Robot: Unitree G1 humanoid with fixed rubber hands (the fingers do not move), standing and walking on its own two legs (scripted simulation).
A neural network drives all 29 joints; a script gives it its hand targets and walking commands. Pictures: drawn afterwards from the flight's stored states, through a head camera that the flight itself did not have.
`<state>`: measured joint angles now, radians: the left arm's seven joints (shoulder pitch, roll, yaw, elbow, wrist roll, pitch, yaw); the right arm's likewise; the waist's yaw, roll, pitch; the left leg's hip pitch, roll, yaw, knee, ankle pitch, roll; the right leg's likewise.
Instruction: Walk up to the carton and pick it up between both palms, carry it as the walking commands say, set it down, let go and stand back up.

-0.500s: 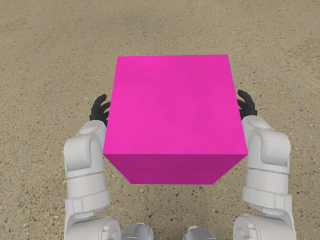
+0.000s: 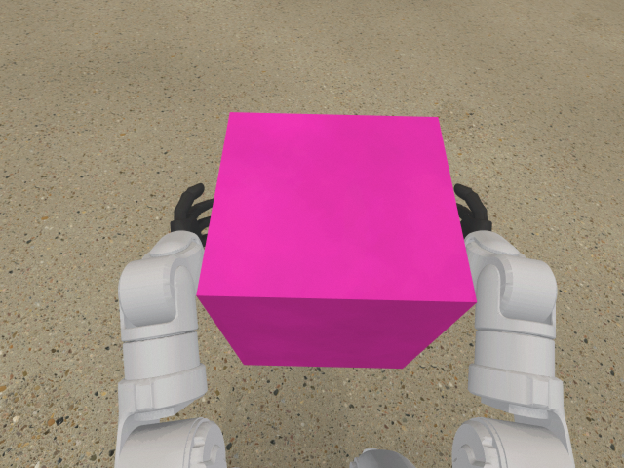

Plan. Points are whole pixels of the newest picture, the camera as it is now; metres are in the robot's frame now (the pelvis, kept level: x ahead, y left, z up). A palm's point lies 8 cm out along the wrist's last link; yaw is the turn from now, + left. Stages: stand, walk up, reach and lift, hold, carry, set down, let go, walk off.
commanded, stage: carry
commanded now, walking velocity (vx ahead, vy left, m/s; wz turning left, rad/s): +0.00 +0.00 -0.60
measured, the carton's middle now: (327, 257) +0.37 +0.01 +0.05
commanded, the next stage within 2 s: none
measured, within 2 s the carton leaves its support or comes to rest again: neither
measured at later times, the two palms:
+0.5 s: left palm (302, 270) +0.33 +0.04 +0.08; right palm (585, 350) +0.24 -0.28 +0.08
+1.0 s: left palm (405, 310) +0.27 -0.07 +0.09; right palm out of the picture +0.08 -0.34 +0.10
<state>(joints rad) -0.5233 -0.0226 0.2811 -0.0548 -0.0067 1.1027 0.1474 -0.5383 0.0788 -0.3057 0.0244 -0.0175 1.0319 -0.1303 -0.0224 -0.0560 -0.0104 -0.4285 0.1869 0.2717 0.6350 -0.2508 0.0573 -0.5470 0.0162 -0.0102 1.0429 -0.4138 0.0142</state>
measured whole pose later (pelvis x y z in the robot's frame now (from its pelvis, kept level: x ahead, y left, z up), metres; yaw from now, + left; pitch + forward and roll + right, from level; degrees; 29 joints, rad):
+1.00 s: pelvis -0.10 -0.02 -0.01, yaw -33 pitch +1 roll -1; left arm -0.53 -0.03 0.27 0.01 0.00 1.10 0.14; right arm -0.50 0.07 -0.31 0.02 -0.02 1.06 -0.14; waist -0.02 -0.03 -0.01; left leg -0.43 0.25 0.36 0.72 -0.27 0.03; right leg -0.47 0.00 -0.09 0.90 -0.41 0.03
